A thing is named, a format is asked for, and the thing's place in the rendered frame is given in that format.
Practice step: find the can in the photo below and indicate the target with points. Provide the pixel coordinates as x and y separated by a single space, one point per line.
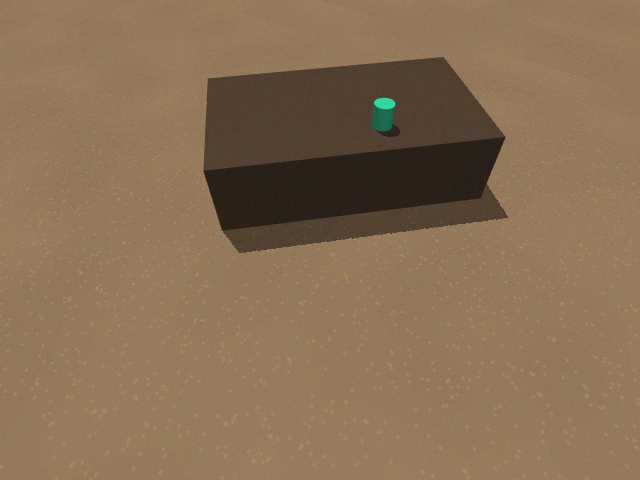
383 114

